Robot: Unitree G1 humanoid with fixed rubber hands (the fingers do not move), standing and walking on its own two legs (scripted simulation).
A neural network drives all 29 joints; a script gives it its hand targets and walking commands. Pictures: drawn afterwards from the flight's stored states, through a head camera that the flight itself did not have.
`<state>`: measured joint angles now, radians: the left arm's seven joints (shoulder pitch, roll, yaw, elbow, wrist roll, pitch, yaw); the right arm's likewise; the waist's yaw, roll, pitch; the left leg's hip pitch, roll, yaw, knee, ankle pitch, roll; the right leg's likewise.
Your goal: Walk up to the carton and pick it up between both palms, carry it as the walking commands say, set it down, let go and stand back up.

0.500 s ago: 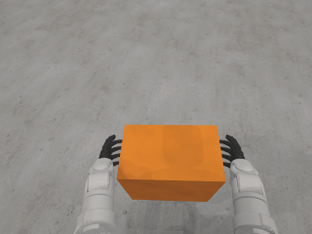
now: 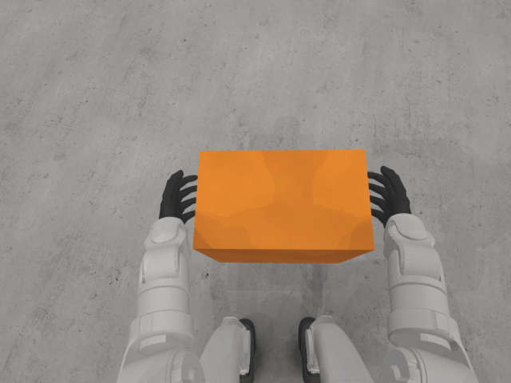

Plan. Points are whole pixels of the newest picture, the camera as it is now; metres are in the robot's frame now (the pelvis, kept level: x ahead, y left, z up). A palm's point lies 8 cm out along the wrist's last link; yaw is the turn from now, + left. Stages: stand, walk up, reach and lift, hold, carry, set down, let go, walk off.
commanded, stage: set down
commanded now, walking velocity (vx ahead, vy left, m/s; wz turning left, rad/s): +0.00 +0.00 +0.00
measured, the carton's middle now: (279, 215) +0.40 -0.01 -0.16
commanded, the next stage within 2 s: none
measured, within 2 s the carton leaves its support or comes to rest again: neither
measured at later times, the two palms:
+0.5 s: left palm (193, 217) +0.39 +0.15 -0.15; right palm (376, 214) +0.39 -0.20 -0.15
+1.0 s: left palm (204, 217) +0.42 +0.15 -0.24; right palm (363, 216) +0.41 -0.20 -0.24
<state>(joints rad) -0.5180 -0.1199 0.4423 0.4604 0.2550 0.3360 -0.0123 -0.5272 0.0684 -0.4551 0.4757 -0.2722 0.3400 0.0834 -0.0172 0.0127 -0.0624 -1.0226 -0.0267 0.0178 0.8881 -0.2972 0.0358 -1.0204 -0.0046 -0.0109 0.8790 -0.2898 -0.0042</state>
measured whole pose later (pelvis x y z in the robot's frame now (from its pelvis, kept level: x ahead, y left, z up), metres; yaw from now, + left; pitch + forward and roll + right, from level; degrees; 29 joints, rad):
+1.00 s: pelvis -0.04 -0.01 -0.17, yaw +0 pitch +46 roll +0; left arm -0.90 0.04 0.42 0.66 0.18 0.37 0.06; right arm -0.88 -0.04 -0.42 0.64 -0.15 0.38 -0.10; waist -0.03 0.00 -0.25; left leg -1.91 -0.01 0.01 1.55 -0.44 0.02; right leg -1.91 0.00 -0.03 1.55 -0.44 -0.03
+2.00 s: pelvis -0.06 -0.01 -0.30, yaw +0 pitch +48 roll +0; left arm -1.21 0.20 0.31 0.81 0.03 0.29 0.12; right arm -1.18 -0.20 -0.34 0.78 -0.01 0.29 -0.09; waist -0.03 0.00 0.01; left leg -2.31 -0.01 0.04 1.99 -0.51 0.03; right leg -2.31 0.00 -0.02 1.98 -0.51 -0.01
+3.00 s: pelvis -0.06 -0.01 -0.35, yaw +0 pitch +39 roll +0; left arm -1.40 0.30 0.29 0.98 -0.03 0.22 0.04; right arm -1.37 -0.31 -0.30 0.94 0.05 0.24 -0.05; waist -0.02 0.01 0.24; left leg -2.33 0.00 0.03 2.17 -0.54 0.02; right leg -2.34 0.01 -0.03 2.17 -0.52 -0.03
